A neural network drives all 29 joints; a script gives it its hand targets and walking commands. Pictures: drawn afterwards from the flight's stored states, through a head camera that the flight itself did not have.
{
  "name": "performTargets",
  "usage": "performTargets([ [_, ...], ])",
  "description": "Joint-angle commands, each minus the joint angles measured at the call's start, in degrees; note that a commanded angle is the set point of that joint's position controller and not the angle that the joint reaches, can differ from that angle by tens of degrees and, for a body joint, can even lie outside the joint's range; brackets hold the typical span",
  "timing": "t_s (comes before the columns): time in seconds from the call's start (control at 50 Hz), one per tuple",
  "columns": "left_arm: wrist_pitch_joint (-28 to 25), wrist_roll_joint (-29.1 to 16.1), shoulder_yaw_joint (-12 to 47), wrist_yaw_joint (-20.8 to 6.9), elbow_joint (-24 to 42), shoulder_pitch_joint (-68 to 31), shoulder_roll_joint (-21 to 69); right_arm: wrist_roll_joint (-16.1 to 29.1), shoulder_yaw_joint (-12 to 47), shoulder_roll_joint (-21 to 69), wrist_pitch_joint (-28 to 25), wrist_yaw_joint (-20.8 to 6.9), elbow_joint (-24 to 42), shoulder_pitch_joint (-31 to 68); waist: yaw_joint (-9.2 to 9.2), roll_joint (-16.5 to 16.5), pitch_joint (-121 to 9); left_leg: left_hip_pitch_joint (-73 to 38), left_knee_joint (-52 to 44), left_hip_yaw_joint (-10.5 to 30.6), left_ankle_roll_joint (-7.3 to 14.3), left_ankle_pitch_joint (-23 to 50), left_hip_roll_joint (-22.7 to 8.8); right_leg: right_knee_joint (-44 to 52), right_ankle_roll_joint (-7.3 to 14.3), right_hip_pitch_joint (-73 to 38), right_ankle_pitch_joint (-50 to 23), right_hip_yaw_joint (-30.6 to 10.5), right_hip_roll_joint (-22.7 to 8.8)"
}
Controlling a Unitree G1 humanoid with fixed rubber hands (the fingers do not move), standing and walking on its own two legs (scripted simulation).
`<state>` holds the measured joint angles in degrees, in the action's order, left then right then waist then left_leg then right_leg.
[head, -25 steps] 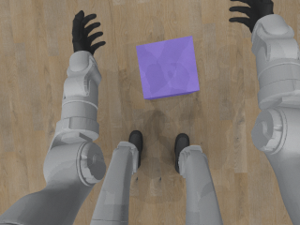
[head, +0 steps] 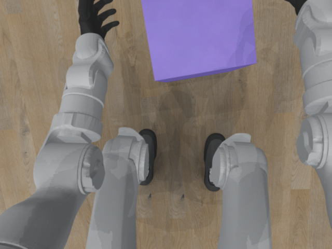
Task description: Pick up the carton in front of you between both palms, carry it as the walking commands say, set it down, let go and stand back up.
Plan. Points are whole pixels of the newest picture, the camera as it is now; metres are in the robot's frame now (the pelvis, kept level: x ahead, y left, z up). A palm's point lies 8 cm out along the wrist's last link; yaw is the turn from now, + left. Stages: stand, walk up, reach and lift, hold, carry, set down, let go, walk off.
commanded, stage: reach and lift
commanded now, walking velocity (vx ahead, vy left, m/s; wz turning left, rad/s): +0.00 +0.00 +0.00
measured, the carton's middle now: (195, 35) +0.53 -0.05 -0.32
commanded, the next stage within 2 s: none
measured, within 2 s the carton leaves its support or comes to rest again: leaves its support in 1.12 s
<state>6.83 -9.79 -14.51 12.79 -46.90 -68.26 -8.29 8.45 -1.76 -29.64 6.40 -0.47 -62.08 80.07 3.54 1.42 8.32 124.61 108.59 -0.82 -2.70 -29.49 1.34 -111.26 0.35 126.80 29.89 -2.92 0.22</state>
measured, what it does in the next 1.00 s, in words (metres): lowers itself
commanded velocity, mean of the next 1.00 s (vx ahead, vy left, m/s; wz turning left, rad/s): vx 0.00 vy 0.00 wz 0.00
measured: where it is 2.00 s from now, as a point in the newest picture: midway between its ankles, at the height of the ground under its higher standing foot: (177, 169)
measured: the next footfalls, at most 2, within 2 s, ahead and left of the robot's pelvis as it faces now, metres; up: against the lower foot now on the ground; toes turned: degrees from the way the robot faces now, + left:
none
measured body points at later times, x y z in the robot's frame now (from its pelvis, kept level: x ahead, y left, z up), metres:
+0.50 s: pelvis -0.01 +0.00 -0.07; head +0.37 -0.05 +0.17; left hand +0.54 +0.14 -0.25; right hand +0.56 -0.22 -0.26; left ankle +0.12 +0.13 -0.41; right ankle +0.10 -0.12 -0.41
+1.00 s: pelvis -0.01 +0.00 -0.07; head +0.35 -0.06 +0.17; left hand +0.54 +0.11 -0.24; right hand +0.57 -0.19 -0.25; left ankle +0.12 +0.13 -0.41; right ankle +0.10 -0.12 -0.41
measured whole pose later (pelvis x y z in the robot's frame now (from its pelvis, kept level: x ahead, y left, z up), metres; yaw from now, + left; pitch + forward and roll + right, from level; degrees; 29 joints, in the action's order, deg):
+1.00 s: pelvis -0.01 +0.00 -0.07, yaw +1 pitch +36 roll +4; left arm 5.4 -4.5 -21.2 10.7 -63.6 -85.2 -7.9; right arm 5.1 2.0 -24.2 6.9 0.5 -75.6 95.2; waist 1.4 4.3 21.4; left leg 129.0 123.0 -0.2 -4.0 -30.1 2.9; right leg -126.1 1.3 131.1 31.0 -2.5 -0.5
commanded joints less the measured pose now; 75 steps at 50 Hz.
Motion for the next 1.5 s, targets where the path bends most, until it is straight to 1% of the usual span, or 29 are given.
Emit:
performTargets([
  [0.0, -0.2, -1.1, 0.4, 0.4, 2.8, -16.8, -6.4, 1.7, 1.3, -7.5, -0.4, -0.2, 1.9, 21.7, 0.52, -9.8, -66.4, -30.4, -4.4, -4.1, -1.1, 10.8, 1.8, 6.7, -0.9, -39.7, -10.5, 1.9, 0.1],
  [0.08, -0.9, -0.6, -0.2, -0.3, -3.5, -21.0, -6.9, 1.7, 2.0, -8.0, -1.0, -0.6, -4.5, 24.6, 0.28, -7.8, -58.1, -29.2, -0.8, -3.6, -1.0, 7.9, 1.3, 4.2, -0.3, -32.8, -6.0, 1.1, -0.9],
  [0.16, -2.5, -0.1, -0.5, -1.0, -7.8, -24.4, -8.0, 1.9, 3.1, -8.6, -2.4, -0.6, -8.3, 27.6, 0.31, -6.4, -53.6, -28.5, 2.8, -3.2, -1.2, 8.9, 1.1, 1.1, 0.0, -30.0, -6.4, 0.1, -1.4],
  [0.22, -3.8, -1.6, 0.5, -1.0, -8.0, -26.6, -8.8, 3.2, 4.6, -9.3, -3.5, 0.0, -7.7, 30.5, 0.1, -6.6, -56.1, -29.6, 5.3, -3.4, -1.2, 12.3, 1.2, -1.4, 0.0, -32.6, -9.7, -0.4, -1.6],
  [0.28, -4.4, -5.1, 3.5, -1.5, -11.8, -25.7, -7.5, 4.4, 6.7, -9.4, -4.5, 0.8, -6.3, 31.6, -1.54, -8.5, -59.8, -29.2, 7.6, -3.8, -1.4, 15.9, 1.7, -3.4, -0.2, -37.5, -14.8, -0.4, -1.9],
  [0.34, -5.1, -6.9, 5.4, -1.6, -11.3, -25.0, -6.9, 4.5, 6.0, -8.8, -4.9, 1.3, -3.5, 30.6, -3.24, -9.1, -62.3, -28.9, 8.6, -3.9, -1.2, 17.5, 2.3, -4.5, -0.5, -39.0, -18.3, 0.2, -1.8],
  [0.38, -5.7, -7.2, 6.0, -1.4, -10.1, -23.9, -6.3, 4.5, 5.7, -8.0, -5.2, 1.6, -2.0, 29.0, -3.61, -9.1, -63.8, -27.5, 8.9, -4.2, -1.2, 19.0, 2.8, -5.1, -0.4, -41.4, -21.1, 0.2, -1.6],
  [0.42, -6.0, -7.2, 5.9, -1.1, -10.4, -22.1, -6.3, 4.5, 5.8, -7.0, -5.1, 1.9, -1.0, 27.3, -3.27, -9.6, -64.7, -26.8, 9.0, -4.5, -1.1, 19.6, 3.1, -5.4, -0.6, -43.5, -23.1, 0.3, -1.4],
  [0.52, -6.1, -4.2, 2.7, -1.1, -13.2, -20.1, -7.6, 4.2, 6.4, -3.7, -4.5, 1.5, -4.1, 24.5, -0.63, -9.3, -55.1, -21.5, 8.1, -4.6, -0.7, 15.7, 3.0, -4.2, -0.6, -37.4, -18.5, -0.5, -1.2],
  [0.56, -6.3, -3.0, 1.8, -1.2, -13.3, -20.4, -7.7, 4.1, 6.5, -2.9, -4.5, 1.3, -5.4, 24.0, -0.18, -8.7, -52.8, -21.3, 7.8, -4.4, -0.7, 15.3, 2.9, -3.7, -0.6, -34.8, -17.1, -0.7, -1.0],
  [0.62, -6.4, -2.0, 1.4, -1.3, -13.2, -21.4, -7.3, 3.6, 6.1, -2.5, -4.6, 1.1, -6.9, 24.0, -0.39, -7.9, -50.8, -22.2, 7.4, -4.0, -0.8, 14.6, 2.7, -3.0, -0.5, -31.8, -14.9, -0.7, -0.9],
  [0.76, -6.4, -3.3, 4.9, -1.8, -12.4, -27.1, 0.1, 3.7, 8.2, 3.4, -4.9, 1.1, -6.8, 28.7, -2.63, -6.4, -50.7, -25.9, 6.8, -3.3, -1.3, 12.9, 4.0, -1.9, -0.2, -30.3, -11.3, -0.2, -0.4],
  [0.8, -6.4, -1.9, 4.1, -1.7, -12.8, -27.6, 2.4, 3.5, 8.8, 7.2, -4.6, 0.8, -7.0, 29.2, -1.76, -6.3, -50.3, -27.2, 6.3, -3.5, -1.3, 12.2, 4.5, -1.7, -0.2, -30.5, -10.3, 0.1, 0.0],
  [0.82, -6.2, -0.8, 4.2, -2.6, -12.2, -29.4, 7.0, 3.2, 9.6, 13.3, -4.2, -0.4, -6.8, 30.8, -1.02, -6.5, -49.8, -27.3, 6.1, -3.8, -1.1, 11.7, 4.9, -1.6, -0.2, -30.3, -9.5, 0.2, 0.4],
  [0.88, -4.2, 2.3, 6.4, -8.6, -10.9, -39.8, 30.0, 0.8, 11.7, 37.3, -2.6, -6.2, -5.9, 37.8, -1.58, -6.7, -47.5, -24.4, 7.5, -4.0, -0.6, 11.3, 6.5, -2.4, 0.6, -28.8, -9.9, 0.4, 2.2],
  [0.92, -2.2, 4.9, 5.7, -12.5, -9.9, -43.0, 38.7, -1.7, 10.0, 48.1, -0.9, -9.8, -5.1, 36.6, -2.28, -6.5, -45.1, -22.4, 8.9, -4.2, -0.3, 10.3, 7.2, -3.1, 1.1, -27.8, -9.5, 1.2, 3.2],
  [0.96, -0.6, 6.0, 4.7, -15.1, -7.8, -43.5, 43.3, -3.0, 8.1, 53.8, 0.7, -12.0, -3.0, 34.1, -2.68, -6.7, -44.5, -20.7, 9.4, -4.7, 0.0, 10.1, 7.6, -3.4, 1.2, -26.9, -9.8, 2.1, 3.7],
  [1.0, 0.6, 6.2, 4.0, -16.6, -5.8, -43.2, 47.0, -4.0, 6.9, 57.4, 1.7, -13.1, -0.2, 33.2, -3.42, -6.6, -46.1, -21.3, 9.4, -4.9, 0.3, 10.8, 7.8, -3.5, 1.1, -26.4, -10.8, 2.9, 4.0],
  [1.02, 1.1, 5.8, 4.6, -17.2, -4.7, -43.4, 49.7, -3.9, 6.9, 59.3, 2.1, -13.6, 1.5, 33.3, -3.4, -5.6, -48.6, -21.9, 9.7, -5.4, 0.4, 12.0, 8.0, -3.7, 1.3, -26.7, -12.3, 3.1, 4.2],
  [1.06, 1.8, 4.5, 6.2, -17.6, -3.2, -42.7, 53.8, -2.8, 8.0, 62.2, 2.4, -14.2, 5.6, 33.4, -3.65, -4.8, -54.8, -23.4, 10.0, -6.1, 0.5, 15.1, 8.0, -4.4, 1.3, -29.3, -16.3, 3.6, 4.6],
  [1.1, 2.4, 3.1, 8.6, -17.6, -1.5, -41.8, 57.5, -1.1, 10.5, 64.9, 2.7, -14.2, 11.0, 34.6, -3.67, -5.4, -63.3, -24.6, 10.3, -6.7, 0.5, 18.1, 8.1, -4.9, 1.0, -34.5, -21.1, 3.9, 4.8],
  [1.18, 4.5, 0.8, 14.0, -17.7, 4.5, -40.6, 64.0, 1.0, 15.7, 70.3, 4.2, -12.5, 24.0, 36.6, -4.12, -9.7, -83.2, -23.9, 9.0, -7.0, 0.0, 22.1, 8.5, -4.5, 0.0, -51.8, -33.1, 4.3, 5.0],
  [1.22, 6.2, 1.1, 15.5, -18.0, 8.0, -40.2, 65.1, 0.5, 16.8, 72.7, 5.7, -11.7, 29.0, 36.2, -3.91, -11.9, -89.7, -21.5, 7.5, -7.1, -0.2, 21.4, 8.8, -3.7, -0.5, -58.7, -36.4, 4.4, 5.4],
  [1.24, 6.8, 1.5, 17.1, -18.0, 10.4, -40.4, 65.3, -0.3, 16.9, 74.6, 6.7, -11.2, 29.8, 34.7, -3.97, -12.5, -90.8, -19.7, 6.6, -7.3, -0.3, 20.4, 9.1, -2.9, -0.9, -60.7, -36.6, 4.6, 5.6],
  [1.28, 7.9, 2.0, 19.7, -18.2, 15.1, -42.1, 64.8, -2.0, 16.1, 77.1, 8.8, -10.5, 29.2, 30.0, -4.55, -12.3, -90.5, -19.7, 4.6, -7.5, -0.3, 17.7, 9.4, -0.2, -1.4, -60.1, -32.6, 5.1, 6.3],
  [1.32, 9.0, 3.4, 20.7, -18.5, 16.5, -42.2, 64.7, -3.7, 14.8, 79.6, 10.6, -10.4, 26.2, 25.8, -4.24, -10.6, -86.0, -21.8, 2.0, -7.4, 0.0, 14.6, 9.6, 3.0, -1.6, -54.5, -25.6, 5.8, 7.0],
  [1.36, 10.0, 6.0, 19.0, -18.6, 14.1, -40.3, 64.5, -5.6, 12.6, 81.1, 11.7, -10.8, 22.0, 22.8, -3.08, -9.0, -78.2, -22.7, -0.9, -7.0, 0.5, 10.0, 9.5, 6.2, -1.5, -46.6, -17.6, 6.1, 7.4],
  [1.44, 11.5, 13.1, 10.4, -18.4, 6.6, -35.8, 63.7, -10.1, 5.2, 80.9, 12.7, -12.7, 14.0, 21.1, -0.29, -7.0, -64.1, -23.8, -6.4, -5.7, 1.4, 3.0, 9.1, 11.1, -0.8, -34.5, -4.6, 6.1, 7.9],
  [1.48, 11.9, 15.2, 8.2, -18.5, 5.6, -34.9, 64.3, -12.2, 2.0, 80.2, 12.7, -13.4, 12.2, 20.9, -0.55, -6.2, -63.3, -25.5, -8.8, -5.2, 1.4, 2.2, 9.1, 13.1, -0.4, -33.5, -2.7, 6.2, 8.2],
])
